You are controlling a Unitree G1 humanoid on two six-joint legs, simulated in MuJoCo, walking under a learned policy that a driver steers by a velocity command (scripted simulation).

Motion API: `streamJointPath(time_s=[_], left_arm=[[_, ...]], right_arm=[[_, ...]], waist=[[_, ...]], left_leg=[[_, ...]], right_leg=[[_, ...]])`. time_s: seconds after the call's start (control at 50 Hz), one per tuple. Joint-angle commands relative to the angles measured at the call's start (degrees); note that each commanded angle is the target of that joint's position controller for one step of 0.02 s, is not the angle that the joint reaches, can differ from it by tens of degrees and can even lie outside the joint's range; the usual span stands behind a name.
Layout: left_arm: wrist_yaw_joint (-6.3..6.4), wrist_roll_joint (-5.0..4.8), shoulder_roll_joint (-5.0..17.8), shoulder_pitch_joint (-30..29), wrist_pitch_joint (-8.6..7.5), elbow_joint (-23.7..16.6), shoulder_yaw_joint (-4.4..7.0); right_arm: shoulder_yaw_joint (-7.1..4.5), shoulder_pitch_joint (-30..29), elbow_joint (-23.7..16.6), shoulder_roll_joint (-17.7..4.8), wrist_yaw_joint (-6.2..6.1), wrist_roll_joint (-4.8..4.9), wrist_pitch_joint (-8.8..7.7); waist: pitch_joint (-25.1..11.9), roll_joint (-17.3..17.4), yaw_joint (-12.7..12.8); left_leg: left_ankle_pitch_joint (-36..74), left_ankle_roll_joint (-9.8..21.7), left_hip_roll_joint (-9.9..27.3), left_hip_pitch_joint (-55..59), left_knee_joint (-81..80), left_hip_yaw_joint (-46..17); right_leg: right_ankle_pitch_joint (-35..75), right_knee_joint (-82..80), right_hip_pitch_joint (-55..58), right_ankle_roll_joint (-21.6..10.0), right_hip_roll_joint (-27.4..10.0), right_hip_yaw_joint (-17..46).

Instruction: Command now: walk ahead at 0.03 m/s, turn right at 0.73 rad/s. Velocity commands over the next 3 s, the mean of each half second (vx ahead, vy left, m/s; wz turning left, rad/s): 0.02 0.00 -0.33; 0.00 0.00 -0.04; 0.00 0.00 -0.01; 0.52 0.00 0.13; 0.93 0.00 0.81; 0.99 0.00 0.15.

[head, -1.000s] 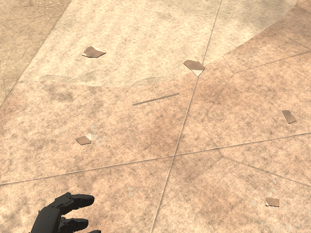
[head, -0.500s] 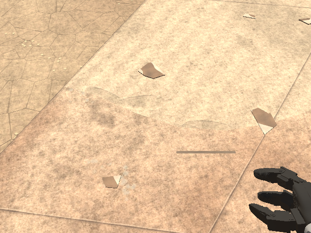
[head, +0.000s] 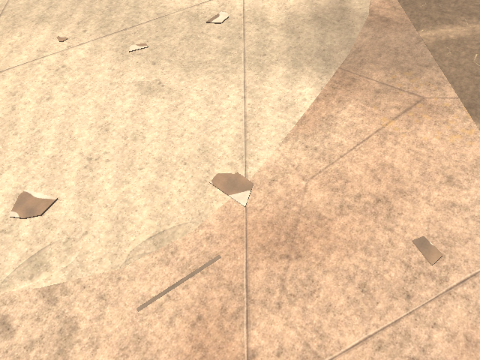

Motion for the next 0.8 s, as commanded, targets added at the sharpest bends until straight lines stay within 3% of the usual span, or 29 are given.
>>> streamJointPath(time_s=[0.02,0.04,0.06,0.1,0.16,0.26,0.3,0.32,0.34,0.36,0.38,0.4,0.44,0.5,0.64,0.8], left_arm=[[0.63,-0.03,10.95,3.06,-2.51,-3.64,3.04],[1.15,-0.9,8.55,0.06,-2.13,-4.19,2.09],[1.62,-0.6,7.61,-1.78,-1.84,-4.75,1.42],[1.99,0.21,6.95,-2.65,-1.59,-4.88,0.87],[2.26,-0.04,6.92,-2.28,-1.38,-4.19,0.76],[1.35,0.14,6.13,-2.77,-0.96,-2.77,0.19],[1.04,-0.38,4.74,-4.1,-1.03,-2.04,-0.47],[0.99,-0.67,3.55,-4.07,-1.15,-1.46,-0.93],[1.0,-0.13,1.78,-2.16,-1.55,-0.82,-1.48],[0.79,1.01,0.51,1.39,-2.09,-0.6,-1.73],[0.87,0.93,0.99,0.11,-2.27,-1.19,-1.53],[1.11,0.98,2.75,-0.89,-2.18,-0.23,-1.02],[1.26,1.08,1.69,-3.96,-1.47,0.34,-1.0],[0.78,0.71,0.9,-2.77,-1.12,1.38,-1.08],[0.94,0.54,-0.11,-1.21,-2.58,4.03,-0.94],[1.7,0.38,-0.31,0.6,-2.72,6.14,-0.87]], right_arm=[[-1.1,-3.08,-5.29,-5.1,-0.96,0.5,-0.62],[-1.22,-1.83,-4.47,-5.71,-1.4,-0.07,-0.34],[-1.26,-0.65,-3.8,-5.66,-1.33,-0.39,-0.13],[-0.82,1.48,-2.82,-4.32,-0.98,0.07,-0.01],[0.46,0.93,-2.8,-2.04,-0.64,0.27,0.1],[0.71,1.64,-3.16,-2.75,0.17,0.57,0.16],[0.9,3.47,-2.86,-1.84,0.55,0.45,-0.22],[1.1,4.91,-2.46,-1.21,0.8,0.04,-0.54],[1.03,5.48,-2.77,-2.71,0.76,-1.12,-0.84],[0.21,5.18,-3.62,-7.45,0.38,-1.89,-0.94],[0.98,2.4,-2.98,-4.92,0.4,-1.96,-1.05],[1.89,-1.23,-4.39,-1.85,0.49,-1.68,-1.37],[1.7,0.6,-3.89,-2.54,0.43,-1.07,-1.86],[2.0,2.57,-3.5,-2.13,0.09,-0.93,-1.97],[2.43,4.01,-3.66,-0.55,-0.28,-0.61,-1.43],[2.7,3.91,-2.52,0.47,0.1,-0.48,-1.47]], waist=[[-11.3,-7.99,2.09],[-10.98,-7.73,1.03],[-11.63,-8.49,0.05],[-12.81,-7.95,-0.65],[-12.46,-7.9,0.63],[-9.97,-10.04,1.99],[-8.94,-9.49,0.33],[-8.39,-8.57,-0.92],[-8.65,-5.46,-0.11],[-9.1,5.25,3.44],[-8.03,12.54,4.3],[-6.56,9.84,4.08],[-6.35,7.67,1.87],[-4.12,4.33,1.07],[-5.43,-1.8,-0.31],[-5.34,-1.86,0.14]], left_leg=[[0.51,1.15,-2.36,-18.53,15.26,-8.28],[3.39,0.89,-1.72,-16.9,13.05,-8.38],[5.36,0.39,-2.3,-12.69,13.29,-7.44],[7.83,-0.42,-3.39,-8.88,10.14,-6.55],[9.24,-1.05,-3.31,-5.77,-0.29,-6.76],[8.12,-0.2,-3.7,1.77,-10.94,-5.92],[12.6,1.11,-4.19,6.85,-20.22,-4.93],[20.04,2.18,-4.34,11.65,-28.36,-4.45],[26.8,3.74,-0.63,16.12,-30.87,-8.77],[37.29,7.77,8.1,17.96,-31.48,-17.13],[30.9,14.04,11.93,9.64,-34.34,-22.33],[25.44,13.43,9.35,7.55,-34.83,-20.02],[18.12,8.64,4.32,8.42,-33.41,-15.11],[12.01,6.15,1.56,7.9,-32.64,-11.61],[16.88,6.08,-0.74,12.0,-28.38,-8.64],[18.98,5.62,-1.78,11.55,-27.98,-7.6]], right_leg=[[24.67,-16.32,20.82,-12.45,-15.68,22.4],[25.31,-15.59,18.62,-10.68,-14.54,19.75],[28.4,-15.17,15.29,-10.27,-13.09,17.28],[30.19,-14.96,13.96,-10.13,-11.44,14.76],[27.18,-14.24,14.47,-10.27,-11.06,14.65],[20.38,-13.82,10.5,-11.13,-11.66,18.19],[17.7,-12.16,8.87,-9.6,-10.23,18.44],[14.3,-11.34,6.98,-7.49,-8.51,17.7],[8.05,-9.13,4.63,-4.13,-5.48,16.41],[-3.17,-2.12,1.59,-0.34,1.05,10.56],[-7.86,-2.67,4.82,2.22,2.1,6.32],[-4.58,-3.96,8.29,3.06,0.58,6.03],[2.43,-6.6,10.02,2.84,0.91,6.06],[4.23,-8.85,9.75,1.51,0.23,7.35],[8.6,-10.32,8.5,1.63,-0.62,8.56],[10.98,-10.08,10.53,1.62,-1.06,8.86]])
